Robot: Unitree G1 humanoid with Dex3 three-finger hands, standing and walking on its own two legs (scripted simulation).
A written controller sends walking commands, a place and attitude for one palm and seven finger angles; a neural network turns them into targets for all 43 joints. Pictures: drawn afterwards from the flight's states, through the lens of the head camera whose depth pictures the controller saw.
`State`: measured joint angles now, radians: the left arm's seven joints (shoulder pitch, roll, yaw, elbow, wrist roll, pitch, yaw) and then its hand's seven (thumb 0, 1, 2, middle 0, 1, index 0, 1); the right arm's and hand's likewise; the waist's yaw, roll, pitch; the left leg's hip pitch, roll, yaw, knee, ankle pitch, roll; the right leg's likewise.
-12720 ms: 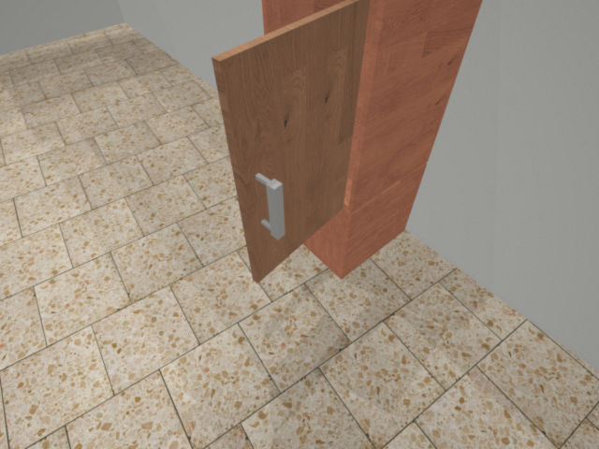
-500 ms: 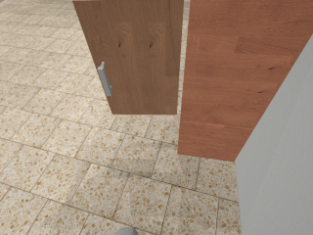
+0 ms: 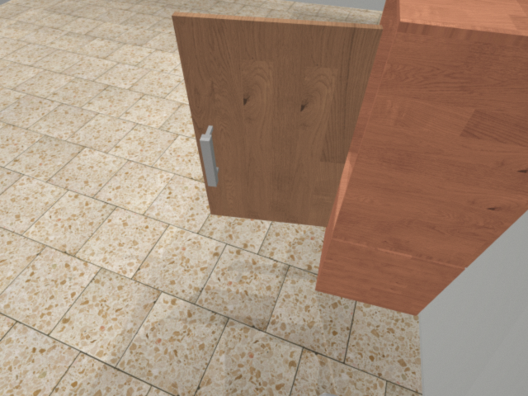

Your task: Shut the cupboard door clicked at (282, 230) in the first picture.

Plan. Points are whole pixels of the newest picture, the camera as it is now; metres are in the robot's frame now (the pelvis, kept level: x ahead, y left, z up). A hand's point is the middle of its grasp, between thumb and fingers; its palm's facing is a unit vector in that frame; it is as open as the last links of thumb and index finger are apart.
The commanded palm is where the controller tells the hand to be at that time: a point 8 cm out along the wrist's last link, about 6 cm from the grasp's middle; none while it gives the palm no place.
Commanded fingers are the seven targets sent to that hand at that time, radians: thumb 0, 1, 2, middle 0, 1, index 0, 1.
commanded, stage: take the last steps up to it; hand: left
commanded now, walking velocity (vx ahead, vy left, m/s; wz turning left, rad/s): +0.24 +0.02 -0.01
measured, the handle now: (211, 156) +0.64 +0.19 -0.07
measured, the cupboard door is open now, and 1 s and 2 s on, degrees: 98 98 98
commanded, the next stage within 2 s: come to a stop and stand still in 0.24 s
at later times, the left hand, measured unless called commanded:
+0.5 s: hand (189, 392) +0.15 +0.15 -0.17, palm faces +0.06 -0.98 -0.18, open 7.3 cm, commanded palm none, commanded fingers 0.00 0.90 0.90 -0.20 -0.30 -0.20 -0.30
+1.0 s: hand (191, 356) +0.21 +0.16 -0.17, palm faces +0.01 -0.96 -0.27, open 7.4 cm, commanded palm none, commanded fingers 0.00 0.90 0.90 -0.20 -0.30 -0.20 -0.30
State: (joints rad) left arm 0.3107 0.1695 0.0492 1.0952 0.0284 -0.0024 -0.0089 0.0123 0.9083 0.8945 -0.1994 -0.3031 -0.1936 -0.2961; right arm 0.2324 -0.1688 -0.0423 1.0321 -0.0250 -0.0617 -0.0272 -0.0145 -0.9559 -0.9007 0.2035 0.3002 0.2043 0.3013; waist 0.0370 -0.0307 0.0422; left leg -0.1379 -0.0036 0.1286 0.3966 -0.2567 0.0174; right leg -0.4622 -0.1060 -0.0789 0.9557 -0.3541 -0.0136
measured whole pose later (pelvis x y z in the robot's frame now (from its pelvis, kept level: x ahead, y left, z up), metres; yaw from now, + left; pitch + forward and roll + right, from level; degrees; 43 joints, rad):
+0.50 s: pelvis +0.16 -0.02 +0.00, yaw +0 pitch +0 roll +0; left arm 0.29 0.13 0.02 1.11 0.01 -0.04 0.03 0.01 0.92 0.89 -0.20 -0.30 -0.20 -0.30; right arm 0.19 -0.17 -0.03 1.08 -0.01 0.00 -0.01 0.01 -0.94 -0.90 0.20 0.30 0.20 0.30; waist 0.02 0.00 0.07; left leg -0.39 0.05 0.05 0.59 -0.20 -0.05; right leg -0.12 -0.01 -0.14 0.41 -0.29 -0.04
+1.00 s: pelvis +0.15 -0.04 -0.01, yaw -1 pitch +0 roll +1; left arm 0.21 0.20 0.04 0.98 0.03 0.03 0.03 0.01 0.91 0.89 -0.20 -0.30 -0.19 -0.30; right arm 0.15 -0.20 -0.07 1.02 -0.01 0.07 -0.02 0.01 -0.91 -0.90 0.20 0.30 0.20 0.30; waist 0.00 0.02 0.06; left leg -0.42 0.02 0.02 0.80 -0.43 -0.02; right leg -0.23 -0.02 -0.04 0.57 -0.34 -0.02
